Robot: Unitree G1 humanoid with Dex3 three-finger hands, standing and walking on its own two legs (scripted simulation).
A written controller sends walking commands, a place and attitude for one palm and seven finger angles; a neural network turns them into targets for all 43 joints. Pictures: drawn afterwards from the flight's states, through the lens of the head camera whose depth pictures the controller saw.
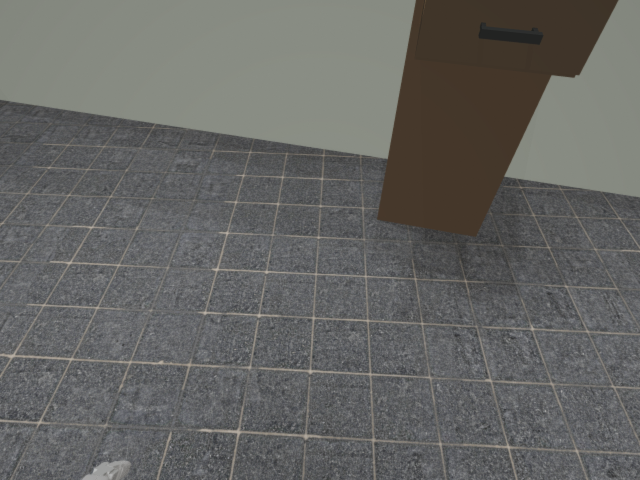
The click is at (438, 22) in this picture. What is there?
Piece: drawer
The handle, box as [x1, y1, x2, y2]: [479, 22, 542, 44]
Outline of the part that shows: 479,32 480,38 539,44 542,37 542,33 539,32 537,28 532,28 531,31 487,27 485,23 482,22 480,25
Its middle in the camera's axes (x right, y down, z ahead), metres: +0.42 -0.46 +0.86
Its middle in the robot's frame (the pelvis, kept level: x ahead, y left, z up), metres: +0.99 -0.37 +0.15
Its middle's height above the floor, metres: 0.92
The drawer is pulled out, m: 0.25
